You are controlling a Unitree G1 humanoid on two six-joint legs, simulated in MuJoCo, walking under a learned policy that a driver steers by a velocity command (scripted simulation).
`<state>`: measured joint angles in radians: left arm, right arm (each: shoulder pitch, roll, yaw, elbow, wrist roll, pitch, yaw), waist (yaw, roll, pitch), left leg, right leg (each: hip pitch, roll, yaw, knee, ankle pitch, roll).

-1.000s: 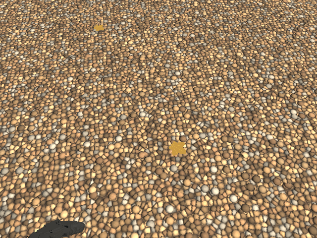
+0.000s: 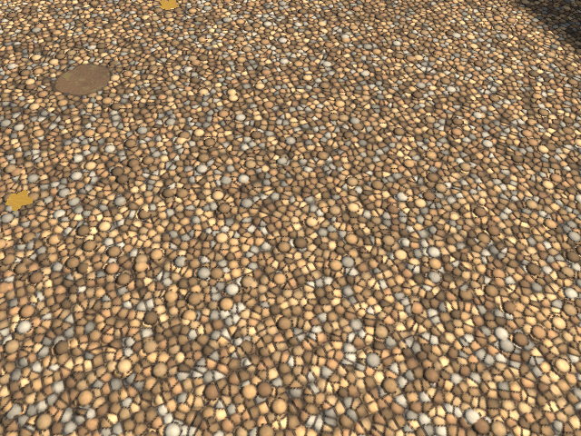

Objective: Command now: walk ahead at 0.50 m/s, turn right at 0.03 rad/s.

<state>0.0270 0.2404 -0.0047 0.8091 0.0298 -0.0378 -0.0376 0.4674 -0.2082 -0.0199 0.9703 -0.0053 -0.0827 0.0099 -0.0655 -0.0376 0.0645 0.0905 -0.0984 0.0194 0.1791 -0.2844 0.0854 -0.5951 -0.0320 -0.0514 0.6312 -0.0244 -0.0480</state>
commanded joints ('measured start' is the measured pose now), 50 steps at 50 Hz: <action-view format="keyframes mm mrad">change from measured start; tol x32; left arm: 1 -57 80 14 -69 -2 -19 10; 6 439 273 86 68 45 -35 51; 50 52 90 44 -93 -8 2 42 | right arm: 1 27 -165 -31 -14 -7 -6 -13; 27 -471 -57 -12 -208 -26 56 43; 34 3 -274 -103 -100 -53 46 6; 50 -83 -216 -83 -125 1 63 -20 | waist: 1 42 112 3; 6 169 -166 -359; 11 50 -10 -7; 50 16 126 -88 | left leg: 1 -20 293 -88 54 861 53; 4 -32 269 -52 396 1012 32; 7 -672 32 -60 1158 -244 -4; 23 -742 177 10 598 316 -54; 32 -433 10 146 394 28 102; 35 235 468 -780 127 103 380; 40 -225 260 -302 46 397 210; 50 -176 171 -239 195 890 100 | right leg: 1 102 41 -25 -67 -23 -39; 4 430 89 -27 -163 -69 -106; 7 885 -377 753 -309 -209 -337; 12 397 -198 254 -490 -99 -163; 26 645 -188 -84 -476 273 -87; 32 722 -225 -167 -11 838 -69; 35 -58 89 -39 843 -510 36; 50 23 8 41 165 -72 95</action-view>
